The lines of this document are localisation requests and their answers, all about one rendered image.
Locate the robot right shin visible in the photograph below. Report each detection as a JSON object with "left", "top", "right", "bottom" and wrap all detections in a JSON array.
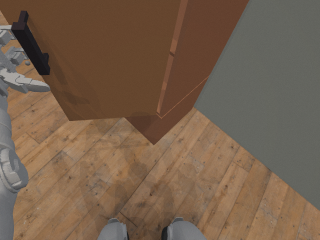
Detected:
[{"left": 167, "top": 217, "right": 184, "bottom": 240}]

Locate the cupboard door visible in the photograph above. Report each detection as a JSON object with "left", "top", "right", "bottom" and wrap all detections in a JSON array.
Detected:
[{"left": 0, "top": 0, "right": 181, "bottom": 121}]

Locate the robot left shin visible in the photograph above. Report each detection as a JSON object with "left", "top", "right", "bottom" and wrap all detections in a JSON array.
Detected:
[{"left": 107, "top": 218, "right": 120, "bottom": 224}]

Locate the left robot forearm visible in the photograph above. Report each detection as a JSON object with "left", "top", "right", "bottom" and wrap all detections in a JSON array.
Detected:
[{"left": 0, "top": 83, "right": 16, "bottom": 152}]

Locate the left robot hand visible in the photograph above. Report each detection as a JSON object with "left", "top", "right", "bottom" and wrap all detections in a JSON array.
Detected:
[{"left": 0, "top": 25, "right": 51, "bottom": 94}]

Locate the robot shin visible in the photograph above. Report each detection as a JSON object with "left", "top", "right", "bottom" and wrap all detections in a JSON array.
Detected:
[
  {"left": 167, "top": 217, "right": 184, "bottom": 240},
  {"left": 107, "top": 218, "right": 120, "bottom": 224}
]

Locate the left robot upper arm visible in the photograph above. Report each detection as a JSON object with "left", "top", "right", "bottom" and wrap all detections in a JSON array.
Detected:
[{"left": 0, "top": 148, "right": 29, "bottom": 240}]

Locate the handle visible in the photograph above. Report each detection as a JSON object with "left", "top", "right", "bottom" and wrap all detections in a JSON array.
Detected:
[{"left": 11, "top": 10, "right": 51, "bottom": 75}]

